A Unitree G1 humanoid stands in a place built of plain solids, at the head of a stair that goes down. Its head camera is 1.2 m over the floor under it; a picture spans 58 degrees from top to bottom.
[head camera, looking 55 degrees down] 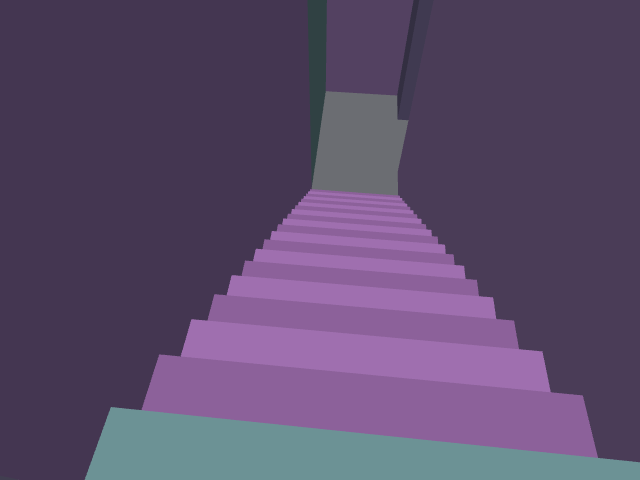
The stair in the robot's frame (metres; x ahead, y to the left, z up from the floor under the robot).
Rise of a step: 0.20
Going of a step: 0.22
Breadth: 1.37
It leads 6 degrees to the right of straight ahead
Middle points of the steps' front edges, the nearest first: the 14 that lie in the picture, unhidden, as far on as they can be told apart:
0.23 -0.13 0.00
0.45 -0.15 -0.20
0.67 -0.17 -0.40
0.89 -0.19 -0.60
1.11 -0.21 -0.80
1.33 -0.23 -1.00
1.55 -0.25 -1.20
1.76 -0.28 -1.40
1.98 -0.30 -1.60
2.20 -0.32 -1.80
2.42 -0.34 -2.00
2.64 -0.36 -2.20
2.86 -0.38 -2.40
3.08 -0.40 -2.60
